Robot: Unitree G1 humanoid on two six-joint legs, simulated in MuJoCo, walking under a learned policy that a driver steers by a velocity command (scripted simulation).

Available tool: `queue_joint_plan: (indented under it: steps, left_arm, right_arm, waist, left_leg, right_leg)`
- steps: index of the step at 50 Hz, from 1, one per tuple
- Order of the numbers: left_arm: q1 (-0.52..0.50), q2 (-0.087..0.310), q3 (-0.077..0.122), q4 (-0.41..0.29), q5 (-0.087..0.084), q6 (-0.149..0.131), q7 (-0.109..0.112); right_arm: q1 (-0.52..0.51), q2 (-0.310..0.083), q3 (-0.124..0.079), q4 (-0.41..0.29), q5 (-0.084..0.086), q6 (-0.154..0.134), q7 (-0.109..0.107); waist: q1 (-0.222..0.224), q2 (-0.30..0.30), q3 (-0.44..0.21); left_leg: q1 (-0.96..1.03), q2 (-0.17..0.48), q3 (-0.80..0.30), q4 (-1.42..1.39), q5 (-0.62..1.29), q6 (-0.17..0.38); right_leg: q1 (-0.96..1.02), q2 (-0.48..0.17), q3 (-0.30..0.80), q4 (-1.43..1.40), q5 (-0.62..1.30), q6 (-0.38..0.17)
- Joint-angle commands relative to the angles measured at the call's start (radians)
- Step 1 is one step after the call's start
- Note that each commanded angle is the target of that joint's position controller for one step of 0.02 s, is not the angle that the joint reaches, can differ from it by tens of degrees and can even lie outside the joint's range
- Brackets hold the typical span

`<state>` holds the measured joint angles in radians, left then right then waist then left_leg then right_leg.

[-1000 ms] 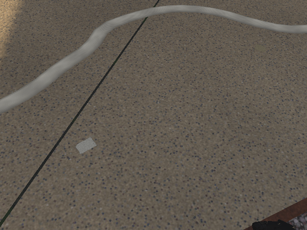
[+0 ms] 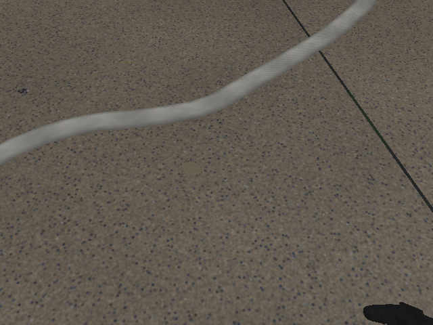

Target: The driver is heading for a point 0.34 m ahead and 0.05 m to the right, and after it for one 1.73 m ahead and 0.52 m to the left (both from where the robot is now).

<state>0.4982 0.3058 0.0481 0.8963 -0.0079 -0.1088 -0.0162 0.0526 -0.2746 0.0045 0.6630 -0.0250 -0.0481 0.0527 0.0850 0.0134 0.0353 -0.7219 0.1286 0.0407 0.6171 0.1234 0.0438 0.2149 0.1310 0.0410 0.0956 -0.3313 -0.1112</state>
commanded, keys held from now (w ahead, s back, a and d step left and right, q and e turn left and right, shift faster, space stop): w+shift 0.10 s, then q+shift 0.66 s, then shift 0.24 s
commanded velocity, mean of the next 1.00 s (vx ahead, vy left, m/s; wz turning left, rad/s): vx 0.33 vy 0.00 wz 0.55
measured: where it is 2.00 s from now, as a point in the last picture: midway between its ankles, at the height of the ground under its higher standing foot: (219, 270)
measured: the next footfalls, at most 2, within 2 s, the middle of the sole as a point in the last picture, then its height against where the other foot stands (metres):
left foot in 0.08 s outside the picture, level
right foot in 0.48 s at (256, 274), level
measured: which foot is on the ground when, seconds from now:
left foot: up 0.00-0.06, down 0.08-0.48, up 0.50-0.88, down 0.90-1.00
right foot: down 0.00-0.10, up 0.12-0.46, down 0.48-0.92, up 0.94-1.00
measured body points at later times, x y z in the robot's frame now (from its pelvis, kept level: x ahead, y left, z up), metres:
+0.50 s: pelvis +0.40 +0.02 -0.01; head +0.44 +0.02 +0.44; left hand +0.62 +0.30 -0.05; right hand +0.49 -0.28 -0.13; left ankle +0.28 +0.12 -0.71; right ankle +0.59 -0.06 -0.73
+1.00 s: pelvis +0.47 +0.05 +0.01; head +0.49 +0.09 +0.46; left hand +0.41 +0.37 -0.11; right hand +0.78 -0.06 -0.06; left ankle +0.43 +0.15 -0.73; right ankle +0.57 -0.06 -0.68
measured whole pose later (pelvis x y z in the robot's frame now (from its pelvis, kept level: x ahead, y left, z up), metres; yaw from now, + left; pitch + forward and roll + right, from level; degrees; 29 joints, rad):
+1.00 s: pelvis +0.47 +0.05 +0.01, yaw +37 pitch +2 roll -2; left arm 0.11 0.33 0.09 0.79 0.00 0.02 0.01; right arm 0.16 -0.29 -0.06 0.60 -0.02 0.04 0.00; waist 0.02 -0.02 0.05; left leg -0.34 0.02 0.00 0.57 -0.26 0.03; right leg -0.48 -0.07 -0.08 0.92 -0.48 0.05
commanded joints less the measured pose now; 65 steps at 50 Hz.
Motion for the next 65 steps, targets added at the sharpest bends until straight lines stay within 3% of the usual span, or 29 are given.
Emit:
queue_joint_plan:
  steps: [1,3,4,5,6,7,9,11,12,14,17,22,23,24,25,26,28,31,39,44,45,46,47,48,49,51,53,58,65]
  left_arm:
    - [-0.054,0.188,0.035,-0.042,0.010,-0.017,0.011]
    - [-0.056,0.228,0.043,-0.024,0.043,0.008,0.027]
    - [-0.100,0.230,0.043,-0.027,0.057,0.024,0.035]
    - [-0.099,0.141,0.019,-0.045,0.065,0.022,0.036]
    - [0.045,0.012,-0.008,-0.085,-0.009,0.001,0.011]
    - [-0.058,0.090,-0.006,-0.084,0.013,-0.006,0.024]
    - [-0.205,0.081,-0.017,-0.125,0.033,-0.013,0.024]
    - [-0.238,0.044,-0.027,-0.163,0.063,0.013,0.017]
    - [-0.278,0.084,-0.010,-0.188,-0.012,-0.001,0.011]
    - [-0.323,0.065,-0.018,-0.224,0.002,0.002,0.015]
    - [-0.433,0.027,-0.033,-0.250,0.021,-0.001,0.013]
    - [-0.437,0.098,0.010,-0.269,0.008,0.015,0.019]
    - [-0.362,0.106,0.019,-0.244,0.018,0.014,0.023]
    - [-0.258,0.139,0.026,-0.227,0.037,0.014,0.030]
    - [-0.271,0.141,0.012,-0.256,0.072,0.027,0.032]
    - [-0.312,0.159,0.028,-0.253,0.039,0.046,0.027]
    - [-0.438,0.052,0.008,-0.294,0.020,0.073,0.040]
    - [-0.504,0.074,0.019,-0.271,0.042,0.085,0.051]
    - [-0.498,0.129,0.059,-0.227,0.023,0.090,0.057]
    - [-0.454,0.157,0.069,-0.185,-0.028,0.096,0.026]
    - [-0.408,0.126,0.061,-0.161,-0.031,0.098,0.023]
    - [-0.363,0.071,0.046,-0.153,-0.002,0.101,0.016]
    - [-0.392,0.066,0.039,-0.206,0.029,0.100,0.021]
    - [-0.470,0.127,0.061,-0.203,0.022,0.105,0.030]
    - [-0.462,0.120,0.063,-0.201,-0.001,0.113,0.033]
    - [-0.384,0.105,0.062,-0.144,0.007,0.128,0.046]
    - [-0.312,0.064,0.049,-0.098,0.004,0.134,0.038]
    - [-0.401,0.103,0.043,-0.160,-0.019,0.138,0.018]
    - [-0.294,0.063,0.052,-0.163,-0.022,0.157,-0.006]
  right_arm:
    - [-0.029,-0.096,-0.029,-0.054,-0.004,-0.013,-0.007]
    - [0.181,-0.158,-0.060,0.007,-0.004,-0.009,-0.031]
    - [0.398,-0.187,-0.078,0.071,-0.007,-0.004,-0.048]
    - [0.583,-0.271,-0.104,0.106,-0.021,0.001,-0.069]
    - [0.542,-0.344,-0.123,0.116,-0.028,-0.004,-0.058]
    - [0.428,-0.256,-0.115,0.091,-0.013,-0.005,-0.040]
    - [0.318,-0.149,-0.087,0.108,0.004,-0.018,-0.034]
    - [0.333,-0.095,-0.065,0.149,0.016,-0.029,-0.036]
    - [0.237,-0.095,-0.063,0.088,0.037,-0.056,-0.032]
    - [0.179,-0.158,-0.080,0.076,0.054,-0.072,-0.043]
    - [0.207,-0.246,-0.121,0.065,0.055,-0.043,-0.071]
    - [0.238,-0.181,-0.128,0.045,0.062,0.009,-0.104]
    - [0.214,-0.149,-0.123,0.023,0.059,0.017,-0.106]
    - [0.233,-0.079,-0.102,-0.005,0.043,0.021,-0.101]
    - [0.457,0.008,-0.076,0.002,0.040,0.021,-0.093]
    - [0.573,-0.097,-0.082,0.001,0.064,0.031,-0.079]
    - [0.378,-0.196,-0.122,-0.004,0.065,0.072,-0.092]
    - [0.302,-0.161,-0.126,-0.050,0.050,0.109,-0.103]
    - [0.184,-0.113,-0.107,-0.118,0.046,0.109,-0.066]
    - [0.188,-0.117,-0.111,-0.109,0.033,0.116,-0.044]
    - [0.217,-0.142,-0.120,-0.094,0.026,0.113,-0.048]
    - [0.236,-0.224,-0.140,-0.098,0.025,0.108,-0.062]
    - [0.206,-0.318,-0.151,-0.127,-0.001,0.103,-0.068]
    - [0.217,-0.255,-0.137,-0.127,-0.017,0.083,-0.064]
    - [0.178,-0.230,-0.124,-0.115,-0.017,0.066,-0.063]
    - [0.057,-0.153,-0.101,-0.116,0.012,0.052,-0.070]
    - [0.019,-0.054,-0.062,-0.091,-0.001,0.042,-0.074]
    - [0.072,-0.173,-0.106,-0.039,0.000,0.060,-0.094]
    - [-0.001,-0.160,-0.124,-0.020,0.032,0.077,-0.111]
  waist:
    - [-0.073,-0.039,0.047]
    - [-0.182,-0.093,-0.105]
    - [-0.300,-0.082,-0.187]
    - [-0.355,0.011,-0.300]
    - [-0.193,0.440,-0.451]
    - [-0.205,0.185,-0.350]
    - [-0.139,-0.044,-0.113]
    - [-0.088,-0.027,-0.042]
    - [-0.079,0.035,-0.050]
    - [-0.033,0.019,-0.022]
    - [-0.073,0.028,-0.061]
    - [-0.050,0.081,-0.106]
    - [-0.013,0.071,-0.141]
    - [0.009,-0.040,-0.245]
    - [-0.099,-0.278,-0.385]
    - [-0.142,-0.352,-0.493]
    - [-0.100,-0.136,-0.266]
    - [-0.128,-0.132,-0.123]
    - [-0.109,-0.126,-0.164]
    - [-0.128,-0.123,-0.151]
    - [-0.129,-0.085,-0.147]
    - [-0.102,0.115,-0.141]
    - [-0.105,0.343,-0.145]
    - [-0.173,0.196,-0.179]
    - [-0.137,0.165,-0.159]
    - [-0.081,0.123,-0.153]
    - [-0.043,0.120,-0.175]
    - [-0.118,0.142,-0.113]
    - [-0.060,0.115,-0.105]
  left_leg:
    - [0.302,-0.103,0.054,-0.070,-0.006,0.050]
    - [0.500,-0.185,0.068,-0.030,-0.217,0.078]
    - [0.720,-0.176,0.064,-0.049,-0.288,0.093]
    - [0.957,0.013,-0.142,0.003,-0.542,0.119]
    - [1.176,0.270,-0.809,-0.244,-0.641,0.282]
    - [1.120,0.229,-0.857,-0.311,-0.426,0.286]
    - [0.815,0.167,-0.525,-0.265,0.130,0.264]
    - [0.635,0.094,-0.378,-0.288,0.397,0.242]
    - [0.604,0.076,-0.376,-0.346,0.323,0.250]
    - [0.473,0.041,-0.324,-0.368,0.351,0.238]
    - [0.326,-0.072,-0.222,-0.340,0.263,0.156]
    - [0.385,-0.109,-0.351,-0.131,-0.075,0.036]
    - [0.379,-0.149,-0.338,-0.007,-0.106,0.002]
    - [0.305,-0.213,-0.276,0.245,-0.361,-0.043]
    - [0.128,-0.289,-0.231,0.531,-0.925,-0.074]
    - [0.091,-0.184,-0.204,0.716,-0.843,-0.090]
    - [0.012,-0.103,-0.128,0.750,-0.660,-0.131]
    - [0.115,-0.054,-0.088,0.679,-0.563,-0.141]
    - [0.271,-0.019,-0.037,0.309,-0.412,-0.096]
    - [0.459,-0.102,0.027,-0.066,-0.345,-0.024]
    - [0.561,-0.117,0.005,-0.166,-0.252,0.007]
    - [0.693,0.045,-0.221,-0.246,0.031,0.071]
    - [0.711,0.289,-0.509,-0.266,0.160,0.276]
    - [0.648,0.268,-0.465,-0.274,0.132,0.310]
    - [0.609,0.211,-0.371,-0.272,0.088,0.262]
    - [0.587,0.137,-0.250,-0.256,0.050,0.173]
    - [0.512,0.090,-0.133,-0.248,0.086,0.148]
    - [0.568,0.179,-0.166,-0.245,0.003,0.199]
    - [0.568,0.199,-0.077,-0.133,0.025,0.119]
  right_leg:
    - [-0.178,-0.267,0.033,0.014,0.928,-0.077]
    - [-0.100,-0.288,0.016,0.335,1.263,-0.046]
    - [-0.201,-0.262,-0.015,0.626,1.195,-0.033]
    - [-0.412,-0.194,-0.035,1.039,0.840,-0.027]
    - [-0.767,0.043,0.028,1.443,-0.091,0.038]
    - [-0.905,-0.018,0.090,1.492,-0.078,0.017]
    - [-0.890,-0.131,0.045,1.345,0.009,0.037]
    - [-0.821,-0.161,0.035,1.211,-0.018,0.080]
    - [-0.818,-0.175,0.067,1.179,-0.057,0.092]
    - [-0.772,-0.181,0.045,0.904,-0.026,0.130]
    - [-0.538,-0.065,-0.023,0.530,0.305,0.170]
    - [-0.389,-0.079,0.084,0.340,0.506,0.155]
    - [-0.310,-0.114,0.083,0.319,0.545,0.141]
    - [-0.128,-0.263,0.176,0.347,0.779,0.080]
    - [0.075,-0.554,0.473,0.411,1.169,-0.077]
    - [0.068,-0.664,0.647,0.375,0.885,-0.187]
    - [-0.165,-0.495,0.399,0.276,0.409,-0.124]
    - [-0.452,-0.391,0.176,0.191,0.371,-0.100]
    - [-0.433,-0.443,-0.038,0.168,0.410,-0.120]
    - [-0.403,-0.435,-0.087,0.293,0.377,-0.051]
    - [-0.463,-0.398,-0.122,0.370,0.309,0.008]
    - [-0.629,-0.299,-0.215,0.586,0.067,0.103]
    - [-0.873,-0.165,-0.202,0.812,-0.309,0.179]
    - [-0.868,-0.179,-0.061,0.990,-0.318,0.179]
    - [-0.865,-0.185,-0.034,1.036,-0.247,0.163]
    - [-0.840,-0.198,-0.024,1.015,-0.117,0.168]
    - [-0.682,-0.199,-0.030,0.940,-0.036,0.183]
    - [-0.668,-0.188,-0.070,0.755,-0.082,0.176]
    - [-0.547,-0.162,-0.150,0.517,0.022,0.101]
Over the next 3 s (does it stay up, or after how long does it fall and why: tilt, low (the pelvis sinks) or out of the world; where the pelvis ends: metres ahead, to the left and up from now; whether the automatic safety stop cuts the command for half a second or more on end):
stays up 1.46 0.36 0.01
